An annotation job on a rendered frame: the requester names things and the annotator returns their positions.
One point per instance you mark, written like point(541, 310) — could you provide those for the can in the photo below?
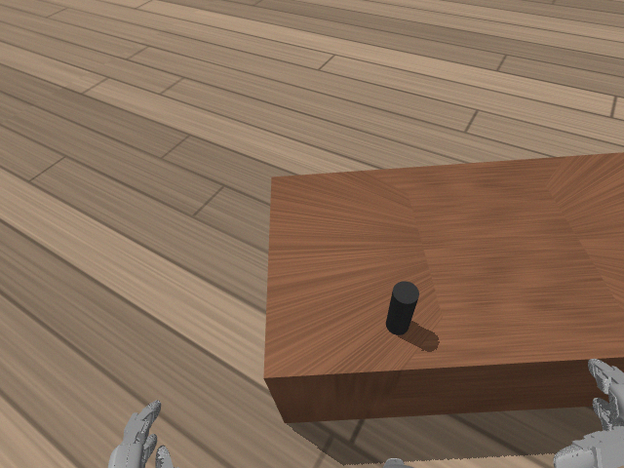
point(403, 301)

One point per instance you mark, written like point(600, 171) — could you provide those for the left robot hand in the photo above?
point(137, 446)

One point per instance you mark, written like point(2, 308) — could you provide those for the right robot hand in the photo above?
point(601, 449)

